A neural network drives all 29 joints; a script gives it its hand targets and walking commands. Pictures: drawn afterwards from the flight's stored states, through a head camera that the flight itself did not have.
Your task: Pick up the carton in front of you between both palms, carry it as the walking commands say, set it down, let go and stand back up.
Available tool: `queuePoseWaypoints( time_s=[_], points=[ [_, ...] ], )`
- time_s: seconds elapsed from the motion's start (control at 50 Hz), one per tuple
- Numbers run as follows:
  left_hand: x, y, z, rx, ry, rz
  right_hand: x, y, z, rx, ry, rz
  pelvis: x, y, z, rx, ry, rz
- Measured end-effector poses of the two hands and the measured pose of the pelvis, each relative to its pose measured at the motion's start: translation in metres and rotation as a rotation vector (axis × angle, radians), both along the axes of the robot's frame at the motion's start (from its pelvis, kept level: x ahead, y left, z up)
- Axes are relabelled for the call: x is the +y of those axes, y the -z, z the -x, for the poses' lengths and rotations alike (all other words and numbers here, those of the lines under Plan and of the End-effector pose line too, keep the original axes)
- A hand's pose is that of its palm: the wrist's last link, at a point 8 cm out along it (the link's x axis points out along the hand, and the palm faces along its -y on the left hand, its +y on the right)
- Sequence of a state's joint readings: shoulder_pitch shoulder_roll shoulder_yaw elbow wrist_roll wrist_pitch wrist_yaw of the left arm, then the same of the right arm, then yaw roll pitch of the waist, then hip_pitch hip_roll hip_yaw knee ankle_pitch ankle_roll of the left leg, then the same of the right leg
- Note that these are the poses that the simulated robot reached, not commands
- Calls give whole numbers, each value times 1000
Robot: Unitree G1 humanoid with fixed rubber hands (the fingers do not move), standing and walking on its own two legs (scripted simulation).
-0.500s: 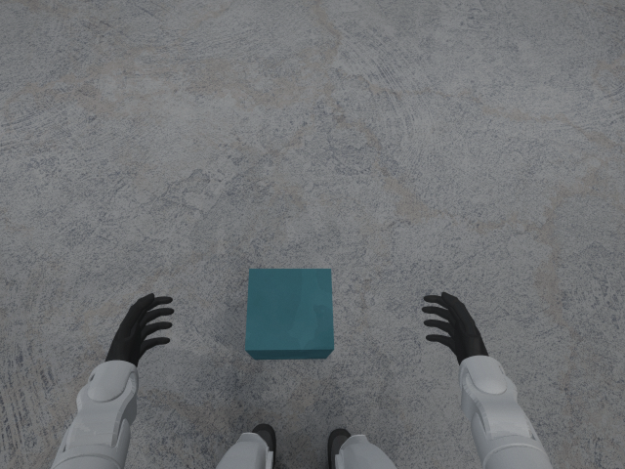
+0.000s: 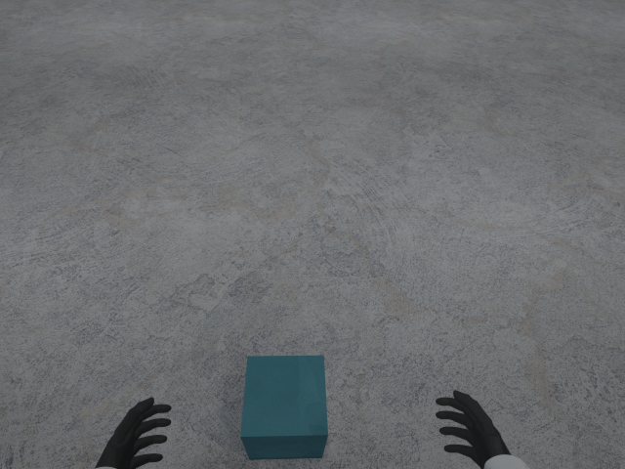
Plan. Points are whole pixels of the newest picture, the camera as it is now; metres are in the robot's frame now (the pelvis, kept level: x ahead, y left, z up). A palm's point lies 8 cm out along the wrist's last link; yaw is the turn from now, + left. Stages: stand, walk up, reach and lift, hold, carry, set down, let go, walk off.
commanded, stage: let go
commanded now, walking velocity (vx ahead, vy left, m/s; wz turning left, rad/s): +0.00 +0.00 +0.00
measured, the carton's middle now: (285, 408) +0.40 +0.04 -0.65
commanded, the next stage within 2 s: stand in 0.18 s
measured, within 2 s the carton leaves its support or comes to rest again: neither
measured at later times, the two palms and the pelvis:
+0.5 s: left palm out of the picture +0.14 +0.30 -0.09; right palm out of the picture +0.15 -0.28 -0.08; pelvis +0.01 +0.01 +0.00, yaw -1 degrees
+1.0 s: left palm out of the picture +0.12 +0.31 -0.10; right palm out of the picture +0.12 -0.28 -0.09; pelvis +0.01 +0.02 +0.00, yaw -1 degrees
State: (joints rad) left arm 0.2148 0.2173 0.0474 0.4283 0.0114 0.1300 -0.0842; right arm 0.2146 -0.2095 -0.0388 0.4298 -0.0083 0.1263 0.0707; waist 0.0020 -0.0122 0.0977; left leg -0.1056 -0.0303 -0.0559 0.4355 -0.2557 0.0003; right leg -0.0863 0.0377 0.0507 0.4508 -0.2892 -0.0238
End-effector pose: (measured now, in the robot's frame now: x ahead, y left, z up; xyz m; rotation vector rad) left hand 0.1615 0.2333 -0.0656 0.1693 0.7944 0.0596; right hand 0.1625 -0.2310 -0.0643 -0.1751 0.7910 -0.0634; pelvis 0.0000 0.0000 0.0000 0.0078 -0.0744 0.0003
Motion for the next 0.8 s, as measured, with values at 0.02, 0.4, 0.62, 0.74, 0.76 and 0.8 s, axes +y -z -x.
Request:
queuePoseWaypoints(
  time_s=[0.02,0.4,0.62,0.74,0.76,0.8],
  points=[
    [0,0,0,1,1,-1,0,0,0,1,0,0,0,0,0,-6,0,0],
    [55,17,15,77,-58,-175,-41,16,17,99,57,189,7,4,-8,64,10,10],
    [65,27,21,142,-57,-191,-45,21,18,141,66,212,12,3,-16,68,11,9],
    [67,29,23,162,-56,-192,-43,24,23,165,68,209,14,2,-17,64,11,8],
    [68,29,23,165,-56,-193,-43,25,23,169,68,209,14,1,-17,63,11,8],
    [69,29,25,171,-57,-196,-44,25,26,176,69,210,15,1,-16,61,11,8]
  ],
)
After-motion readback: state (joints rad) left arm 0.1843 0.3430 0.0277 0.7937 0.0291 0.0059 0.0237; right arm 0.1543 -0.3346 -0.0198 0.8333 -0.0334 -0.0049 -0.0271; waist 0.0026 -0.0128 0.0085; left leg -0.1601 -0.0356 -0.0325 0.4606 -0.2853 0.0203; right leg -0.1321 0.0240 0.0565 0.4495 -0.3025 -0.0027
